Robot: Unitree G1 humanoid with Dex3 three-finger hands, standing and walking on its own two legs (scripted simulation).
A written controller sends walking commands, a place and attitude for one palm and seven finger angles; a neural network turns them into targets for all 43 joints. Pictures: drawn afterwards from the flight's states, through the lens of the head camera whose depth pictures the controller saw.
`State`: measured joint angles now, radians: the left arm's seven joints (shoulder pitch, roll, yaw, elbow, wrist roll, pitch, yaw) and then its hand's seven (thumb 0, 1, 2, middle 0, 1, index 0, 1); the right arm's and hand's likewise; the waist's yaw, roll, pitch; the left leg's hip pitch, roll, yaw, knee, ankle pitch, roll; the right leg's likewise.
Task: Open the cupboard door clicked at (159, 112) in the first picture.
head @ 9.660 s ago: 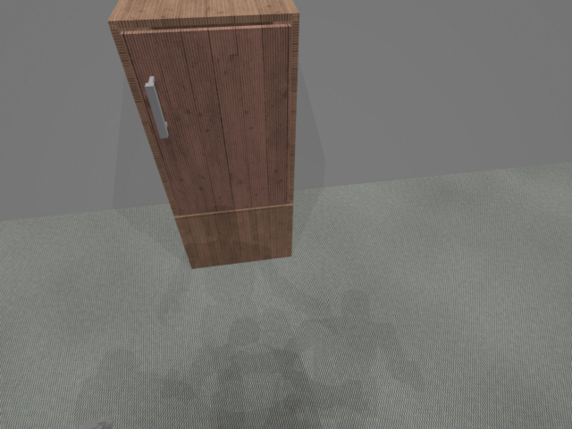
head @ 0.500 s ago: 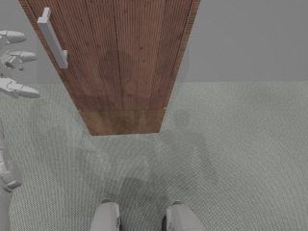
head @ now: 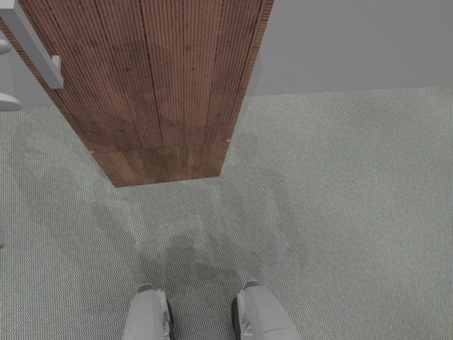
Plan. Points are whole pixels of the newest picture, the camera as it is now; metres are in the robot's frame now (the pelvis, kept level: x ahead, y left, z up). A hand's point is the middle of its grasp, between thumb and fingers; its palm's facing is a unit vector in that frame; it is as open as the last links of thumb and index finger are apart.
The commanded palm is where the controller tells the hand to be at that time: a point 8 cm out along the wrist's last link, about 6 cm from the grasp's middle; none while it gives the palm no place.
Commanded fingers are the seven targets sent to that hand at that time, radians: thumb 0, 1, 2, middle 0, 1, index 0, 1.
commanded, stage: move the hooked fingers beside the handle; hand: left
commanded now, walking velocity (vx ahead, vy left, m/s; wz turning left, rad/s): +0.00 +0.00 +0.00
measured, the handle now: (36, 40) +0.57 +0.24 +0.10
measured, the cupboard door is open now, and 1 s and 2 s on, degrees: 0 0 0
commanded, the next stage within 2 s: slide the fingers in behind the handle in 0.58 s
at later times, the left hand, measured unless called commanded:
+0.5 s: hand out of the picture +0.51 +0.29 +0.10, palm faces +0.05 -1.00 -0.03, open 14.0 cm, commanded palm +0.50 +0.32 +0.10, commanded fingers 0.00 -0.50 0.30 -0.30 -1.20 -0.30 -1.20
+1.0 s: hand (6, 67) +0.51 +0.27 +0.10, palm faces +0.04 -1.00 -0.03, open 14.0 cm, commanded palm +0.50 +0.30 +0.09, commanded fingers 0.00 -0.50 0.30 -0.30 -1.20 -0.30 -1.20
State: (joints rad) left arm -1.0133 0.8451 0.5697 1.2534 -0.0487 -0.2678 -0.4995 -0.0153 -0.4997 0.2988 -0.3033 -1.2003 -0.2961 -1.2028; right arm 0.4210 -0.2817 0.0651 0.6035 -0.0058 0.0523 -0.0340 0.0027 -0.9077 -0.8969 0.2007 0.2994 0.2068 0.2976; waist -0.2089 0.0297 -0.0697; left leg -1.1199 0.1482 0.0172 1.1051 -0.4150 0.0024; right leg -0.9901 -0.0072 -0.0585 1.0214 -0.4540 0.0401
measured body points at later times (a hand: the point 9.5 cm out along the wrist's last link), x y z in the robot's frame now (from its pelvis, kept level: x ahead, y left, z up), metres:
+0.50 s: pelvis +0.01 +0.00 +0.00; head +0.16 +0.04 +0.43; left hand +0.50 +0.34 +0.10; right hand +0.03 -0.27 -0.09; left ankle +0.05 +0.12 -0.65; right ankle +0.01 -0.15 -0.65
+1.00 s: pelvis +0.00 -0.01 +0.00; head +0.15 +0.02 +0.42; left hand +0.50 +0.32 +0.11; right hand +0.00 -0.28 -0.10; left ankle +0.05 +0.12 -0.65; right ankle +0.01 -0.15 -0.65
